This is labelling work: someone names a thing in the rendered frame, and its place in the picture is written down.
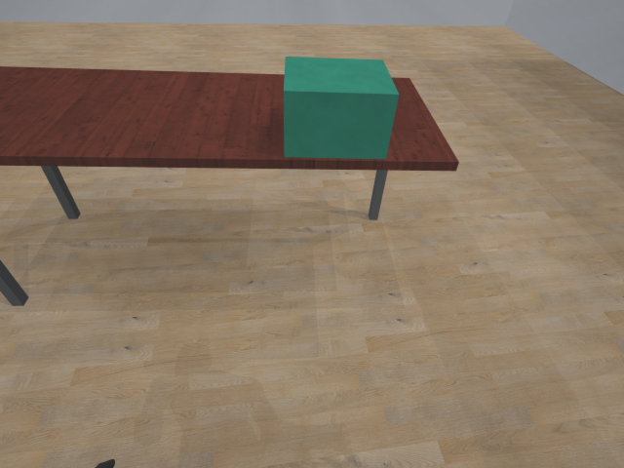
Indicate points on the carton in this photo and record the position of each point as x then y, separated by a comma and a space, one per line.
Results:
338, 108

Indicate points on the table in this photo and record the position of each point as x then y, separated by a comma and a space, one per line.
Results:
74, 117

